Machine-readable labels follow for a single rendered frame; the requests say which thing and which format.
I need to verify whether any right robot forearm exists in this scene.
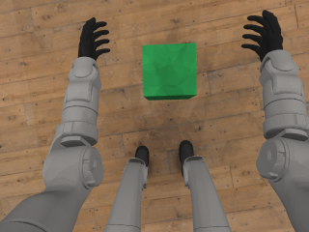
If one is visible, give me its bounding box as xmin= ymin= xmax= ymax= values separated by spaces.
xmin=259 ymin=49 xmax=309 ymax=142

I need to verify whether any carton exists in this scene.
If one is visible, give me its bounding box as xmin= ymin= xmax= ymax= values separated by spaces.
xmin=142 ymin=43 xmax=197 ymax=101

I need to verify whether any left robot shin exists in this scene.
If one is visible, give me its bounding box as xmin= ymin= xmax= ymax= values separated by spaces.
xmin=123 ymin=158 xmax=146 ymax=172

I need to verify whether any left robot forearm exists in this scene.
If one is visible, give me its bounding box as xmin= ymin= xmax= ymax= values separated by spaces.
xmin=42 ymin=56 xmax=101 ymax=184

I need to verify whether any left robot hand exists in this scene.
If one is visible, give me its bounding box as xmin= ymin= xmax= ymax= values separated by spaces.
xmin=77 ymin=17 xmax=110 ymax=61

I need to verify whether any robot left foot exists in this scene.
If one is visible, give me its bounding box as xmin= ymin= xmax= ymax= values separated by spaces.
xmin=135 ymin=145 xmax=150 ymax=167

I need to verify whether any robot right upper arm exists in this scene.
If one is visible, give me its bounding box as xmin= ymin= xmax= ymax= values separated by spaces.
xmin=256 ymin=136 xmax=309 ymax=232

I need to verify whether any right robot hand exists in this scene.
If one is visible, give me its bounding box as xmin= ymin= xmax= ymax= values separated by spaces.
xmin=241 ymin=10 xmax=283 ymax=62

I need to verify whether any robot left upper arm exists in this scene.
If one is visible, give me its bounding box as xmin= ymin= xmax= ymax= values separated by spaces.
xmin=0 ymin=145 xmax=104 ymax=232

